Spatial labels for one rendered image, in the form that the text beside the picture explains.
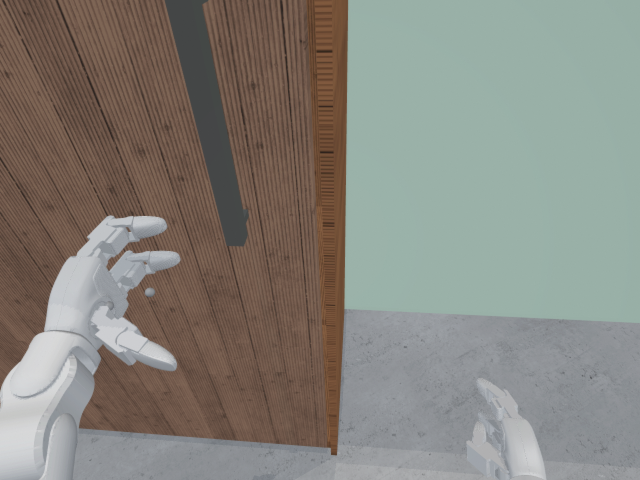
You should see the handle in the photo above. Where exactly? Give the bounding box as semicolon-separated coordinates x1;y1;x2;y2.
165;0;249;247

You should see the left robot forearm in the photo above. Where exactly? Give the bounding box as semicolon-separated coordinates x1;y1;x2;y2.
0;330;101;480

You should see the robot left hand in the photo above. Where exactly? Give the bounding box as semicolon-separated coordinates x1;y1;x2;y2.
44;215;181;371

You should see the robot right hand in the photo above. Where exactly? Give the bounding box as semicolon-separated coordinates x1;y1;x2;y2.
466;378;546;480

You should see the wardrobe door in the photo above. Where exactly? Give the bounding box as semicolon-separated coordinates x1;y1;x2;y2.
0;0;327;448

